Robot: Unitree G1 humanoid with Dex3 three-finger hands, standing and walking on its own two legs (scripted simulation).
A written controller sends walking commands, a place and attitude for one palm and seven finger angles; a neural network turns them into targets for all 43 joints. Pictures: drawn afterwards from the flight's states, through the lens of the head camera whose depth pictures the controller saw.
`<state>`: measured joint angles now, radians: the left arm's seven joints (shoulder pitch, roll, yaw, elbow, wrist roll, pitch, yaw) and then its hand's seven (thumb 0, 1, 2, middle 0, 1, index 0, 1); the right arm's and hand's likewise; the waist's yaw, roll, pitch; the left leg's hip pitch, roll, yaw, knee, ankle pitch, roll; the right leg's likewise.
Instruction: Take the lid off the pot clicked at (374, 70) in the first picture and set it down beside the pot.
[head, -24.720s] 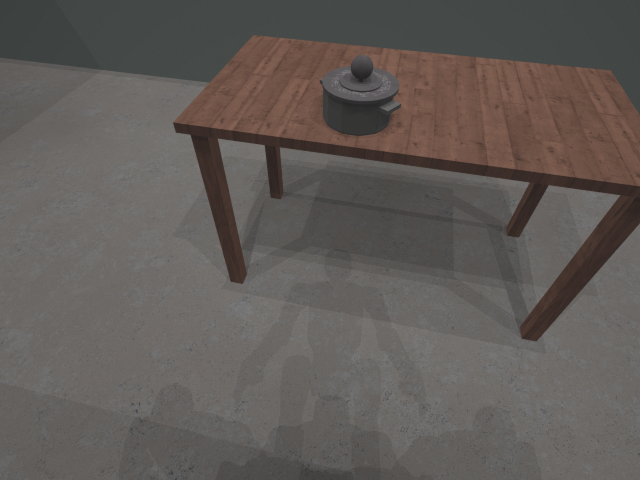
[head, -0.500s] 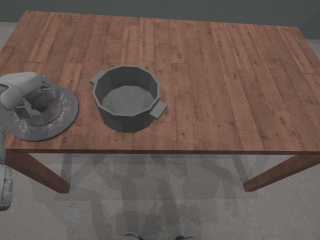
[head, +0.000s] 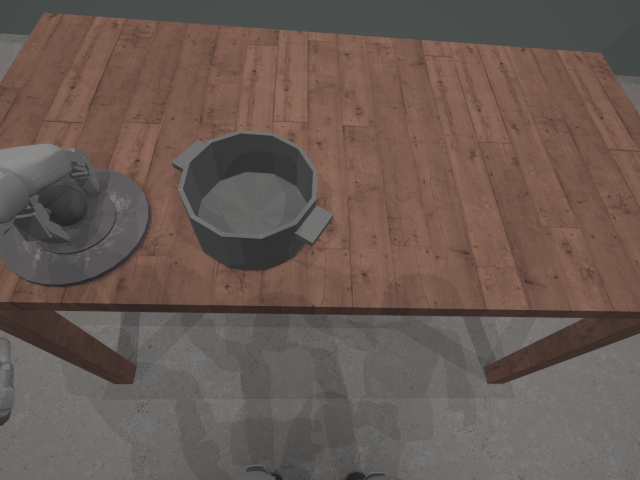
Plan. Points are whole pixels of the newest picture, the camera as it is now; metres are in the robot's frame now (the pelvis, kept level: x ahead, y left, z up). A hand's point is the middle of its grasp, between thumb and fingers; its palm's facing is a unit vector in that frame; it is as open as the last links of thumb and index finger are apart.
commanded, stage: open the fingers wide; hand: left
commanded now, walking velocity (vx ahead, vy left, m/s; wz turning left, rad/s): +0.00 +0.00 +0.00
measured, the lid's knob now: (62, 205) +0.45 +0.33 +0.02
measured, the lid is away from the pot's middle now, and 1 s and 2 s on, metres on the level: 0.24 0.24 0.24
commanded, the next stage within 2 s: raise the empty hand in 0.32 s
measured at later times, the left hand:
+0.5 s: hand (40, 215) +0.42 +0.33 +0.04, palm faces -0.48 -0.14 -0.87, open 10.9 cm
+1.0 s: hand (18, 177) +0.43 +0.33 +0.10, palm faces -0.41 -0.11 -0.91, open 10.9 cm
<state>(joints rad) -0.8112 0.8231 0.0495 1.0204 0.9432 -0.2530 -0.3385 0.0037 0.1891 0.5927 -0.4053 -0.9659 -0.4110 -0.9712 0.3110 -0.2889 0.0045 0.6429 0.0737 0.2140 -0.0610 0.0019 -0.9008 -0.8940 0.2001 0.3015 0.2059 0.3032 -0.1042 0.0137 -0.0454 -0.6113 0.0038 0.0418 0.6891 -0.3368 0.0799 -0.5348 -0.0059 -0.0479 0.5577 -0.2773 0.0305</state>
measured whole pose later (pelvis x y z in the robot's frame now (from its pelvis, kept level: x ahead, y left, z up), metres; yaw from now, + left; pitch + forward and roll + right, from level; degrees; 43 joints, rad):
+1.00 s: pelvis +0.00 +0.00 +0.01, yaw +1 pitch +11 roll -3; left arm -0.87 0.82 0.01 0.96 0.93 -0.19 -0.39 0.01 0.11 0.41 -0.29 -0.99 -0.29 -0.99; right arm 0.30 -0.29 0.01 0.63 0.09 0.22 -0.05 0.00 -0.90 -0.89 0.20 0.30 0.21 0.30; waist -0.10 0.03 -0.03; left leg -0.50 -0.01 0.04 0.60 -0.29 0.08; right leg -0.43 -0.02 -0.05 0.48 -0.24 0.03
